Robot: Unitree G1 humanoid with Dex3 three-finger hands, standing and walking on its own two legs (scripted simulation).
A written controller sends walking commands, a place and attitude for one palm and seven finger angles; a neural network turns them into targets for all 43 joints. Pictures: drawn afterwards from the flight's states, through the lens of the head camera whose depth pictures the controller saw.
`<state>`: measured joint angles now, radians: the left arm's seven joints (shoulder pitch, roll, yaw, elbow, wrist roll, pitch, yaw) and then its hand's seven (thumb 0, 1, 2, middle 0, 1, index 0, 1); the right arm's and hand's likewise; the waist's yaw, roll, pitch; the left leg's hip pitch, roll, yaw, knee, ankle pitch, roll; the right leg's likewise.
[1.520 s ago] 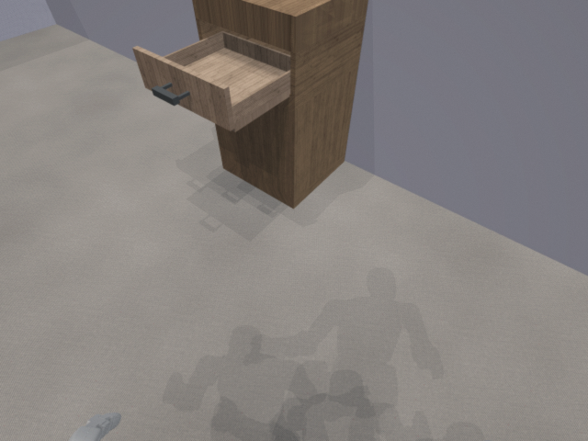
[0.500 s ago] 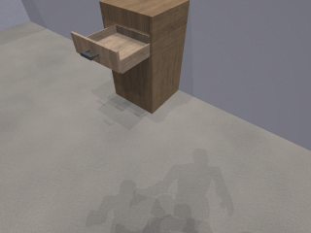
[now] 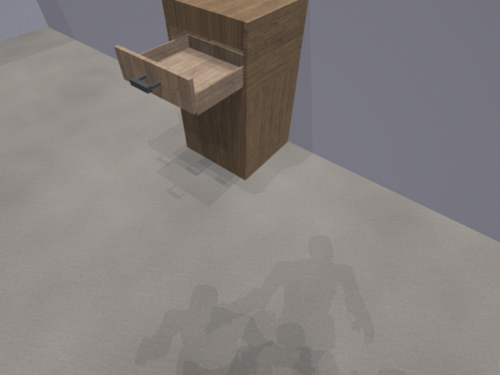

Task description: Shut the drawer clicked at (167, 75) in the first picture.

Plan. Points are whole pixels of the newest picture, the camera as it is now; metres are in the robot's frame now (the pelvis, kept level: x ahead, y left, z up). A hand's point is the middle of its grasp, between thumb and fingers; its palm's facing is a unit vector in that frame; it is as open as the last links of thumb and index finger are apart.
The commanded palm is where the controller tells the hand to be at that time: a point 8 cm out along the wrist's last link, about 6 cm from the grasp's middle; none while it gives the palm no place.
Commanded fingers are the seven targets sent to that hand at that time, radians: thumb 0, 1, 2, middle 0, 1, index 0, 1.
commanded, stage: look at it before walking up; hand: left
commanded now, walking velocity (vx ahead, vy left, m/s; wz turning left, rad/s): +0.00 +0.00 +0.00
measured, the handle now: (145, 83) +1.10 +0.47 -0.12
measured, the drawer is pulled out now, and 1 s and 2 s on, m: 0.30 0.30 0.30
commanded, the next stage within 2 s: walk to a spot facing it in 0.02 s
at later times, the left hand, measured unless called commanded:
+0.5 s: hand out of the picture +0.03 +0.24 -0.19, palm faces +0.16 -0.96 -0.25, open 7.4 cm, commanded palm none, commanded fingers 0.00 0.90 0.90 -0.20 -0.30 -0.20 -0.30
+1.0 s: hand out of the picture -0.02 +0.25 -0.16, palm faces +0.42 -0.87 -0.26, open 7.4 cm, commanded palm none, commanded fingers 0.00 0.90 0.90 -0.20 -0.30 -0.20 -0.30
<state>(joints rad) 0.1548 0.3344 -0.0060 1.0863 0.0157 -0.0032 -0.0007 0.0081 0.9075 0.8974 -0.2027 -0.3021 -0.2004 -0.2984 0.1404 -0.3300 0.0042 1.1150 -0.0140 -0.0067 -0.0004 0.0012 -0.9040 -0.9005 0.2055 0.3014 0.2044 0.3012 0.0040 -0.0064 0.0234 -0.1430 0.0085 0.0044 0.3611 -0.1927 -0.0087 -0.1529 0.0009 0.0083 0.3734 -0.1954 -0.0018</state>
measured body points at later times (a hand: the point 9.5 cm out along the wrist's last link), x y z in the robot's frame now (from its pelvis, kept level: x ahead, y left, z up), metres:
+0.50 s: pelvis -0.01 +0.02 -0.02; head +0.01 +0.04 +0.43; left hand +0.02 +0.29 -0.17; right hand +0.09 -0.23 -0.15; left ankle -0.02 +0.12 -0.73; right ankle +0.01 -0.12 -0.75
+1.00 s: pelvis -0.02 +0.02 -0.01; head -0.01 +0.02 +0.44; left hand -0.04 +0.30 -0.14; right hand +0.11 -0.21 -0.15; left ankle -0.01 +0.13 -0.75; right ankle +0.01 -0.11 -0.73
